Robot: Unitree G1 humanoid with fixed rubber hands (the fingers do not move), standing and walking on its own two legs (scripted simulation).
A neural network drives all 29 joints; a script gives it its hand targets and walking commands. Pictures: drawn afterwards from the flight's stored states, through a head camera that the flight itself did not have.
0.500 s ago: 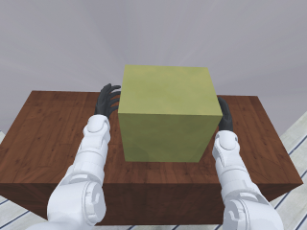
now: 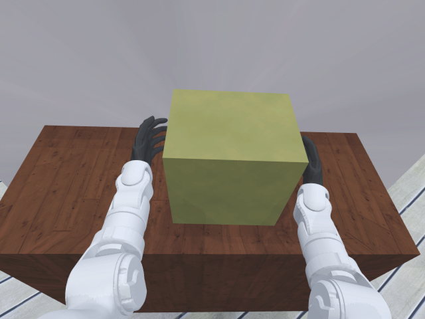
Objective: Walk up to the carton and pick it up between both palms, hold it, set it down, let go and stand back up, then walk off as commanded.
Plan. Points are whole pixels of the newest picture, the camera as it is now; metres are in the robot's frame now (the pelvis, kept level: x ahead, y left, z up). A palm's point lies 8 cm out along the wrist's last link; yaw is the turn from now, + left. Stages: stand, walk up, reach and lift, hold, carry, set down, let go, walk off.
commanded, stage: reach and lift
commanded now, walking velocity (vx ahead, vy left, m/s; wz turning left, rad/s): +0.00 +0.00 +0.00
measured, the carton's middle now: (227, 162) +0.43 -0.02 +0.03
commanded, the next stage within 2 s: none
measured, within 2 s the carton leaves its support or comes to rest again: leaves its support in 0.10 s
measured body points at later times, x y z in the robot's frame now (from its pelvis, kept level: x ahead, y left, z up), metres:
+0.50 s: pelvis -0.01 +0.00 +0.00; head +0.01 +0.03 +0.45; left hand +0.41 +0.17 +0.10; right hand +0.36 -0.16 +0.07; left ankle -0.03 +0.11 -0.74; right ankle +0.00 -0.12 -0.74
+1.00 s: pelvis -0.02 +0.00 +0.00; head -0.05 +0.03 +0.45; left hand +0.39 +0.16 +0.16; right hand +0.35 -0.16 +0.11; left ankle -0.03 +0.11 -0.74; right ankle +0.00 -0.12 -0.74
